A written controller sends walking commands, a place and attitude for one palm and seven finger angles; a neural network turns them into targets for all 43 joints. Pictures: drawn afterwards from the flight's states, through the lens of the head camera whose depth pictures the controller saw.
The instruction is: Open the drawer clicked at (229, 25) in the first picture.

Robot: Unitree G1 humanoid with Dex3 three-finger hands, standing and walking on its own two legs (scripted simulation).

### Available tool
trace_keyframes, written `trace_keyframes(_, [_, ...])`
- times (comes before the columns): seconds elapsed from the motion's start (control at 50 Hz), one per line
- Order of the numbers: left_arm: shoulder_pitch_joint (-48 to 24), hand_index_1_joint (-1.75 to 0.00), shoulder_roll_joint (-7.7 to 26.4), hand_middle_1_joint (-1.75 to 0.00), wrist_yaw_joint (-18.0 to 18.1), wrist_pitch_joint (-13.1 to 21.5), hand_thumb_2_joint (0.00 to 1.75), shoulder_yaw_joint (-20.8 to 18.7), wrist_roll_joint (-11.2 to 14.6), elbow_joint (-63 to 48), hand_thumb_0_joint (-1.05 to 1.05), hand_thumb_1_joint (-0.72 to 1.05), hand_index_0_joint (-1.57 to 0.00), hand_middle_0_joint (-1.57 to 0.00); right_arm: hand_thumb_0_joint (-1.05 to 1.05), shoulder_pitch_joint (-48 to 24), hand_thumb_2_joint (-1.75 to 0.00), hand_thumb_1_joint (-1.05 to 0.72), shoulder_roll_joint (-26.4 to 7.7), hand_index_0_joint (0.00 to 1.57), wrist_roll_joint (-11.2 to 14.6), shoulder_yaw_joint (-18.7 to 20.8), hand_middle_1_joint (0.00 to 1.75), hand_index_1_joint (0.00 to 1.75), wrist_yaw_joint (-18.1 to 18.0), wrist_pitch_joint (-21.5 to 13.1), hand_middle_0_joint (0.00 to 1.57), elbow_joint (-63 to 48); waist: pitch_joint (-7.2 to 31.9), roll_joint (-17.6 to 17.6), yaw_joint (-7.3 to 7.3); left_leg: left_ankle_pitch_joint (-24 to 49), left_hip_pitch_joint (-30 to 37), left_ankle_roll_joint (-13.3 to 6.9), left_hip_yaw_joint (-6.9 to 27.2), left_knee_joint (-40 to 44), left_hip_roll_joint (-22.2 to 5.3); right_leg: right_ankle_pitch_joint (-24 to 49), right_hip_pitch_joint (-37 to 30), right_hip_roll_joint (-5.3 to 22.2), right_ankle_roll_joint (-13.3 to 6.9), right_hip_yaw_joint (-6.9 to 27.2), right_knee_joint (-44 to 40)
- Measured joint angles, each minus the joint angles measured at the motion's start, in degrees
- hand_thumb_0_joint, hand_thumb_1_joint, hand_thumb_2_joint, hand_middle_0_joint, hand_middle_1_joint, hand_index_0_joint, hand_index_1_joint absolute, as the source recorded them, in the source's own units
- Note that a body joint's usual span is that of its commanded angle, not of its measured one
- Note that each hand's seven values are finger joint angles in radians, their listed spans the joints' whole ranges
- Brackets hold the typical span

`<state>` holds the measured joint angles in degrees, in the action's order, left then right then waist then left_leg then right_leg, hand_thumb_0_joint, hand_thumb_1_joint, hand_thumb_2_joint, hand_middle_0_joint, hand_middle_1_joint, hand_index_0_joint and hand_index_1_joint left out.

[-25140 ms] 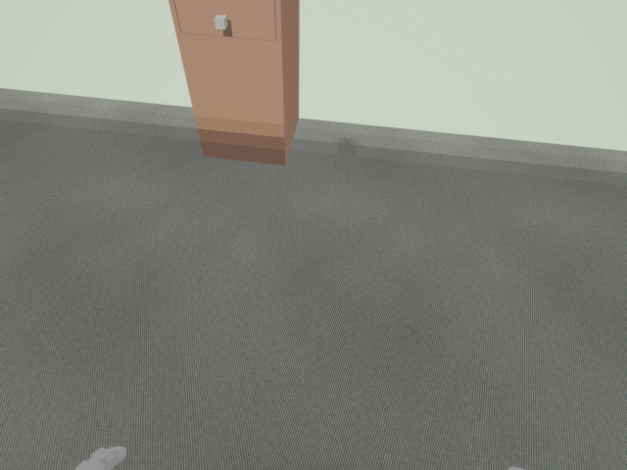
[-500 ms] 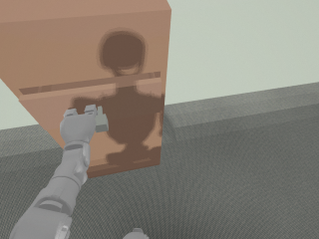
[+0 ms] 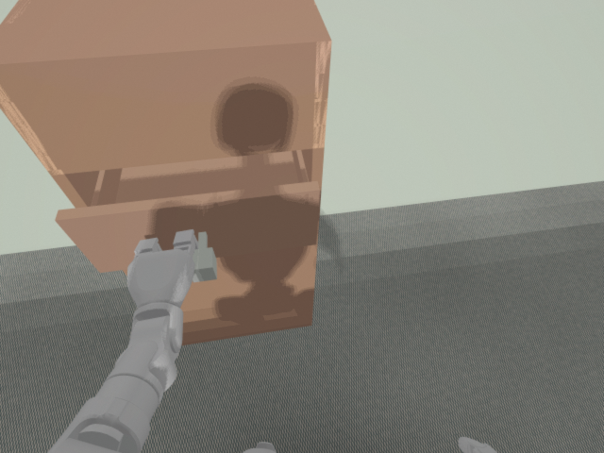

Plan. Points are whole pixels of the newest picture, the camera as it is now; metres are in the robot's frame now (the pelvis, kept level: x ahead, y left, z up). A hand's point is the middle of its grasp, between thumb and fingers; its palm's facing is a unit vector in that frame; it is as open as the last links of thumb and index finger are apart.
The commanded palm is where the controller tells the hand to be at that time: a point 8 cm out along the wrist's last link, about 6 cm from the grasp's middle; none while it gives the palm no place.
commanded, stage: pull the drawer open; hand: left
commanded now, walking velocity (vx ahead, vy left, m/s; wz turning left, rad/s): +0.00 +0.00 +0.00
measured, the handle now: (202, 254) +0.41 +0.18 -0.02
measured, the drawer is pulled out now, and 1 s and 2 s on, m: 0.09 0.21 0.30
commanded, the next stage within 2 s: none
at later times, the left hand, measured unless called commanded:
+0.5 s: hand (173, 332) +0.29 +0.20 -0.04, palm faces +0.01 -0.10 -0.99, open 5.2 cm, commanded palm +0.26 +0.20 +0.02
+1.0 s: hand (171, 376) +0.23 +0.19 -0.04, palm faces +0.01 -0.12 -0.99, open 5.3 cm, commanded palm +0.20 +0.18 +0.02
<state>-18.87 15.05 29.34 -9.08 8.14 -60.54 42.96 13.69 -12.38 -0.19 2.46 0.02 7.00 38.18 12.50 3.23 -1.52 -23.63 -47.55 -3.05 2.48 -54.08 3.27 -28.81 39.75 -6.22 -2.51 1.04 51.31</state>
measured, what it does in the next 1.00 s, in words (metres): stands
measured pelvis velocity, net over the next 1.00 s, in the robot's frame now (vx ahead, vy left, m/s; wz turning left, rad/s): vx -0.01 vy -0.01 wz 0.01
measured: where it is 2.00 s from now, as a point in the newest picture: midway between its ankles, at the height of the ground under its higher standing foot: outside the picture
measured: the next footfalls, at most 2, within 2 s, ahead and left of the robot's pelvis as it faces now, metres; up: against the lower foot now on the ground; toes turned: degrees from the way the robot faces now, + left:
none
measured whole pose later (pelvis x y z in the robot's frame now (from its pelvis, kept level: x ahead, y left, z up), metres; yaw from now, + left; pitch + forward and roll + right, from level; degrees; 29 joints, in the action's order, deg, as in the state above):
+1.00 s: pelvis -0.01 -0.01 +0.00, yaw +0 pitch +13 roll -1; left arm 9.8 12.8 30.4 -11.1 12.8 -61.6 15.8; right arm 7.8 -12.0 -0.9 0.8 1.1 8.0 34.4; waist 11.3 3.3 1.3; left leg -24.0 -43.4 -2.3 2.2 -55.0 3.5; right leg -30.0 36.4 -6.0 -3.3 1.0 54.0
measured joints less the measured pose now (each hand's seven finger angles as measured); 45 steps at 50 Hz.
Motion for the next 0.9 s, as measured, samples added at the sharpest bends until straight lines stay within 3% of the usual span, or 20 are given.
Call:
trace_keyframes(0.5, [18.56, -1.30, -1.73, -1.35, 1.05, -1.79, 0.90, 2.32, -0.32, -17.82, 0.00, 0.88, -0.33, -0.42, 0.01, -3.32, -0.90, -0.91, -0.42, 0.20, -0.31, -0.32, 0.30, 0.30, 0.76, 0.06, 0.20, -1.89, -0.20, -0.19, 1.34, -0.73, 3.77, 0.26, -0.51, 0.52, 0.06, -0.86, -3.38, 0.12, -0.37, 0.53, 0.15])
trace_keyframes(0.9, [25.72, -1.29, -2.47, -1.35, 1.03, -2.44, 0.90, 4.72, -1.11, -24.69, 0.00, 0.88, -0.34, -0.42, 0.01, -6.09, -0.90, -0.91, 0.54, 0.20, -0.57, -1.59, 0.30, 0.30, 0.87, 0.92, 0.20, -3.49, -1.02, 0.01, 2.92, -0.29, 4.11, 0.63, -0.27, -0.64, 0.33, -1.11, -3.41, 0.35, -0.68, -0.01, 2.28])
